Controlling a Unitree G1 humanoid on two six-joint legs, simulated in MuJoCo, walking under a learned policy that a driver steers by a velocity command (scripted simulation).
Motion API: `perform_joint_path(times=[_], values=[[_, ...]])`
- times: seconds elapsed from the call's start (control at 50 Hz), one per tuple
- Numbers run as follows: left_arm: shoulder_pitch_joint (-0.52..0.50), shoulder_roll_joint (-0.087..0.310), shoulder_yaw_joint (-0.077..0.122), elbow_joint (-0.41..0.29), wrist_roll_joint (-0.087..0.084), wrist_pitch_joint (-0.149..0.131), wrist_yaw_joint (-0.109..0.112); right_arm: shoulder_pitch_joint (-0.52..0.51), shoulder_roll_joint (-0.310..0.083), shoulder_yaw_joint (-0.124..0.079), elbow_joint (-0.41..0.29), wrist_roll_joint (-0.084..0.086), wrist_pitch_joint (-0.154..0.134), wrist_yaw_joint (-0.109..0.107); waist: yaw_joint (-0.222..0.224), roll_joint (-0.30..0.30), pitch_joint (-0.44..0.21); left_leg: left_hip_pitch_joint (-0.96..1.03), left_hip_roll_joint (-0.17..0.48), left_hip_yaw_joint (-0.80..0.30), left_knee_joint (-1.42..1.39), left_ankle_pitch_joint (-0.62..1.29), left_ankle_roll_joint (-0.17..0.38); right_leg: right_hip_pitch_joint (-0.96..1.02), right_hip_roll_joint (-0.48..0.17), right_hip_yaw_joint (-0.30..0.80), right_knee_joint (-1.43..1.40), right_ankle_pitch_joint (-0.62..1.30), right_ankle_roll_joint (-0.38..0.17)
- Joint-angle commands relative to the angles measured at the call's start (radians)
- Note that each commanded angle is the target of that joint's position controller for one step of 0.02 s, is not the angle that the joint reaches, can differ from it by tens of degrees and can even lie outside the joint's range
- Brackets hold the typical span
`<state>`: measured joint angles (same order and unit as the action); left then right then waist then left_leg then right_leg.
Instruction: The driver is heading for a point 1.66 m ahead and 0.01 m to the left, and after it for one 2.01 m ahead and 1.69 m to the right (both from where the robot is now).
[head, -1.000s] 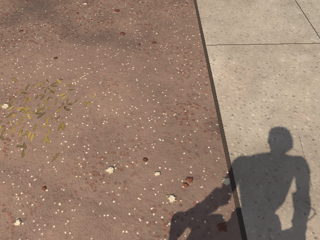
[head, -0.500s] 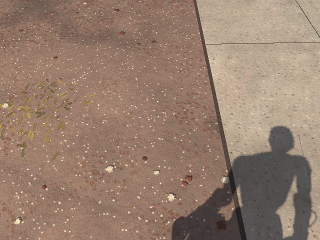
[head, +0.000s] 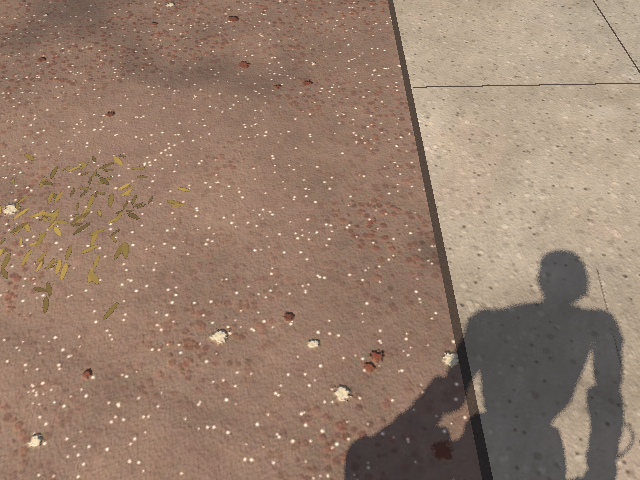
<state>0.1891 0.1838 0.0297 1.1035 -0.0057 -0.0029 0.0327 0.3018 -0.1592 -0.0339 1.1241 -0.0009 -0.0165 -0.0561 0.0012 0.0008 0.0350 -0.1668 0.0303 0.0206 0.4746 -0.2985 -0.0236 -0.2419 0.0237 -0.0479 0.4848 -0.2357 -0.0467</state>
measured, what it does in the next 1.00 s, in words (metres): walks ahead: left foot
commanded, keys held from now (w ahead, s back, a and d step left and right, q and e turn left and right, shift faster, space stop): no key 0.34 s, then w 0.66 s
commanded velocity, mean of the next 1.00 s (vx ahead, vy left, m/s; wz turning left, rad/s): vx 0.22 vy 0.00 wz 0.00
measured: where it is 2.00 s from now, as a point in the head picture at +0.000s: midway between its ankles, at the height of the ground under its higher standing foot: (303, 345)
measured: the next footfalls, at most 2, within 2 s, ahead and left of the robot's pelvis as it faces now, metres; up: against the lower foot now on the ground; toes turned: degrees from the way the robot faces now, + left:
left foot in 0.68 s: +0.10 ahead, +0.17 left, +0.00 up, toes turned +4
right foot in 1.20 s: +0.49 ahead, -0.04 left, +0.00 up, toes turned -2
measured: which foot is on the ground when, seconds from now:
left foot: down 0.00-0.42, up 0.44-0.66, down 0.68-1.00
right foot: down 0.00-0.68, up 0.70-1.00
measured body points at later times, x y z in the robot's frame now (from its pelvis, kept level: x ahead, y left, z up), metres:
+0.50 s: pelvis +0.01 +0.01 +0.00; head +0.02 +0.01 +0.45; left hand +0.02 +0.26 -0.16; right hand +0.00 -0.23 -0.16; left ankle -0.04 +0.12 -0.71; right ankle +0.01 -0.09 -0.74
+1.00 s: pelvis +0.17 +0.08 +0.01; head +0.19 +0.10 +0.46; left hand +0.35 +0.33 -0.12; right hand +0.07 -0.14 -0.13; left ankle +0.06 +0.16 -0.74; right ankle +0.35 -0.09 -0.67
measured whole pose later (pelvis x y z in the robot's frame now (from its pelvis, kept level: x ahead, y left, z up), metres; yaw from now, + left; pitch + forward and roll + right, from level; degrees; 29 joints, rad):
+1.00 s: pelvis +0.17 +0.08 +0.01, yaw +1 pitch +3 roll -1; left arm 0.05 0.25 0.06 0.95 -0.02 -0.08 -0.01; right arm 0.52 -0.14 -0.02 1.08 0.00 -0.10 -0.01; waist -0.08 -0.03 -0.03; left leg 0.03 -0.03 0.05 0.19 -0.27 0.05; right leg -0.72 -0.10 0.00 0.76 0.04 -0.04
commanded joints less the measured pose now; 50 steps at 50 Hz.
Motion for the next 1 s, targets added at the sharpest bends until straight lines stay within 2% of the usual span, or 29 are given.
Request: perform_joint_path(times=[0.02, 0.34, 0.36, 0.38, 0.4, 0.42, 0.44, 0.46, 0.48, 0.5, 0.52, 0.56, 0.6, 0.62, 0.64, 0.66, 0.68, 0.7, 0.72, 0.74, 0.76, 0.78, 0.8, 0.84, 0.92, 1.0], values=[[0.028, 0.094, 0.014, -0.025, 0.000, -0.006, 0.002, 0.079, -0.083, -0.012, -0.009, 0.000, -0.003, -0.003, 0.000, 0.004, 0.008, -0.074, 0.013, -0.012, -0.077, 0.115, 0.026, 0.050, -0.068, 0.079, -0.090, 0.124, -0.032], [0.041, 0.092, 0.014, -0.030, -0.001, -0.007, 0.003, 0.091, -0.080, -0.013, -0.013, 0.001, -0.003, -0.003, 0.000, 0.004, 0.011, -0.074, 0.013, -0.012, -0.075, 0.118, 0.025, 0.050, -0.068, 0.079, -0.088, 0.131, -0.033], [0.060, 0.090, 0.014, -0.020, -0.002, -0.006, 0.004, 0.112, -0.071, -0.012, -0.002, 0.003, -0.002, -0.003, 0.000, -0.004, -0.013, -0.068, -0.003, 0.007, -0.064, 0.023, 0.029, 0.060, -0.062, 0.076, -0.096, 0.006, -0.038], [0.074, 0.111, 0.023, -0.017, -0.010, -0.003, 0.006, 0.113, -0.074, -0.015, -0.003, 0.009, -0.001, -0.005, 0.006, -0.018, -0.001, -0.095, -0.027, 0.034, -0.020, -0.107, 0.040, 0.047, -0.059, 0.085, -0.105, -0.206, -0.055], [0.091, 0.137, 0.033, -0.016, -0.018, -0.002, 0.007, 0.097, -0.076, -0.017, -0.016, 0.012, -0.003, -0.007, 0.016, -0.046, 0.027, -0.150, -0.042, 0.052, 0.037, -0.216, 0.055, 0.021, -0.091, 0.136, -0.138, -0.414, -0.082], [0.124, 0.157, 0.041, -0.015, -0.022, -0.007, 0.007, 0.068, -0.070, -0.015, -0.036, 0.012, -0.010, -0.007, 0.032, -0.090, 0.062, -0.236, -0.046, 0.064, 0.117, -0.257, 0.065, 0.020, -0.166, 0.244, -0.201, -0.570, -0.122], [0.169, 0.184, 0.050, -0.010, -0.024, -0.016, 0.005, 0.039, -0.051, -0.011, -0.058, 0.016, -0.023, -0.003, 0.048, -0.148, 0.076, -0.307, -0.045, 0.078, 0.222, -0.228, 0.072, 0.044, -0.267, 0.397, -0.282, -0.668, -0.176], [0.192, 0.205, 0.059, -0.010, -0.020, -0.028, 0.006, 0.008, -0.052, -0.012, -0.074, 0.018, -0.036, 0.005, 0.060, -0.167, 0.093, -0.333, -0.017, 0.040, 0.337, -0.197, 0.085, 0.016, -0.351, 0.534, -0.342, -0.676, -0.228], [0.191, 0.204, 0.060, -0.018, -0.006, -0.044, 0.006, -0.026, -0.071, -0.020, -0.091, 0.024, -0.047, 0.014, 0.062, -0.148, 0.102, -0.397, 0.014, -0.009, 0.462, -0.236, 0.097, 0.020, -0.397, 0.601, -0.371, -0.624, -0.255], [0.176, 0.198, 0.059, -0.031, 0.001, -0.060, 0.004, -0.039, -0.082, -0.026, -0.103, 0.029, -0.055, 0.020, 0.053, -0.124, 0.092, -0.463, 0.044, -0.046, 0.561, -0.267, 0.109, 0.047, -0.418, 0.618, -0.374, -0.565, -0.259], [0.138, 0.188, 0.055, -0.048, -0.007, -0.073, 0.002, -0.026, -0.086, -0.031, -0.106, 0.033, -0.064, 0.026, 0.025, -0.104, 0.071, -0.492, 0.074, -0.073, 0.572, -0.239, 0.118, 0.068, -0.407, 0.583, -0.361, -0.503, -0.236], [0.086, 0.166, 0.049, -0.073, -0.025, -0.077, -0.001, -0.026, -0.099, -0.040, -0.104, 0.034, -0.076, 0.030, 0.002, -0.091, 0.040, -0.420, 0.079, -0.041, 0.399, -0.183, 0.114, 0.059, -0.321, 0.404, -0.355, -0.348, -0.162], [0.062, 0.194, 0.055, -0.083, -0.029, -0.066, -0.002, 0.002, -0.069, -0.038, -0.087, 0.031, -0.083, 0.033, -0.027, -0.104, 0.015, -0.210, 0.022, 0.037, 0.215, -0.112, 0.095, -0.053, -0.229, 0.242, -0.319, -0.251, -0.129], [0.062, 0.208, 0.059, -0.082, -0.036, -0.059, -0.002, 0.047, -0.057, -0.039, -0.066, 0.028, -0.082, 0.036, -0.054, -0.096, 0.008, -0.097, -0.015, 0.089, 0.124, -0.028, 0.083, -0.115, -0.201, 0.190, -0.277, -0.268, -0.125], [0.074, 0.207, 0.059, -0.081, -0.041, -0.054, -0.004, 0.106, -0.058, -0.044, -0.038, 0.026, -0.078, 0.038, -0.073, -0.081, 0.001, 0.014, -0.052, 0.123, 0.081, 0.027, 0.070, -0.186, -0.183, 0.166, -0.225, -0.304, -0.124], [0.071, 0.189, 0.054, -0.084, -0.042, -0.052, -0.007, 0.173, -0.064, -0.049, -0.013, 0.024, -0.071, 0.037, -0.097, -0.059, 0.003, 0.095, -0.070, 0.131, 0.053, 0.031, 0.066, -0.248, -0.163, 0.149, -0.158, -0.338, -0.112], [0.043, 0.144, 0.040, -0.097, -0.035, -0.056, -0.011, 0.246, -0.083, -0.055, 0.001, 0.021, -0.069, 0.037, -0.128, 0.013, 0.001, 0.181, -0.005, 0.027, -0.001, -0.011, 0.085, -0.332, -0.127, 0.106, 0.010, -0.282, -0.080], [0.025, 0.054, 0.017, -0.117, -0.012, -0.066, -0.021, 0.347, -0.176, -0.071, -0.002, 0.014, -0.072, 0.032, -0.145, 0.268, -0.041, 0.251, 0.238, -0.332, -0.168, -0.170, 0.158, -0.455, -0.050, -0.024, 0.437, -0.233, -0.010], [0.016, 0.045, 0.018, -0.156, -0.028, -0.086, -0.022, 0.383, -0.246, -0.073, -0.004, -0.003, -0.090, 0.048, -0.127, 0.346, -0.025, 0.262, 0.391, -0.747, -0.337, -0.425, 0.298, -0.657, 0.010, 0.061, 0.662, -0.305, -0.027], [-0.029, 0.087, 0.022, -0.175, -0.048, -0.102, -0.025, 0.292, -0.207, -0.056, -0.021, -0.005, -0.109, 0.055, -0.087, 0.204, 0.061, 0.200, 0.407, -0.765, -0.350, -0.523, 0.304, -0.759, -0.067, 0.125, 0.790, -0.223, -0.052], [-0.039, 0.117, 0.026, -0.180, -0.046, -0.111, -0.030, 0.207, -0.165, -0.039, -0.048, 0.000, -0.119, 0.063, -0.056, 0.125, 0.089, 0.172, 0.363, -0.644, -0.329, -0.432, 0.263, -0.789, -0.102, 0.133, 0.806, -0.101, -0.067], [-0.016, 0.123, 0.030, -0.162, -0.029, -0.113, -0.029, 0.136, -0.156, -0.030, -0.071, 0.002, -0.119, 0.072, -0.024, 0.082, 0.073, 0.133, 0.305, -0.507, -0.326, -0.270, 0.226, -0.734, -0.130, 0.124, 0.765, -0.010, -0.063], [-0.008, 0.140, 0.039, -0.153, -0.015, -0.112, -0.026, 0.100, -0.147, -0.025, -0.086, 0.002, -0.116, 0.075, -0.008, 0.074, 0.066, 0.097, 0.260, -0.401, -0.336, -0.138, 0.198, -0.672, -0.150, 0.119, 0.686, 0.051, -0.054], [-0.015, 0.132, 0.043, -0.143, -0.012, -0.101, -0.031, 0.150, -0.112, -0.013, -0.074, -0.003, -0.110, 0.070, -0.017, 0.096, 0.052, 0.078, 0.197, -0.251, -0.342, 0.092, 0.174, -0.589, -0.152, 0.082, 0.599, 0.127, -0.030], [-0.156, 0.091, 0.035, -0.196, -0.011, -0.089, -0.037, 0.222, -0.140, -0.016, -0.070, -0.007, -0.099, 0.045, -0.043, 0.070, 0.056, 0.121, 0.175, -0.147, -0.350, 0.340, 0.180, -0.599, -0.130, 0.047, 0.394, 0.239, 0.003], [-0.306, 0.076, 0.022, -0.247, -0.023, -0.091, -0.054, 0.258, -0.153, -0.019, -0.074, 0.001, -0.095, 0.032, -0.075, 0.086, 0.082, 0.134, 0.168, -0.090, -0.388, 0.329, 0.171, -0.513, -0.091, 0.008, 0.171, 0.337, 0.008]])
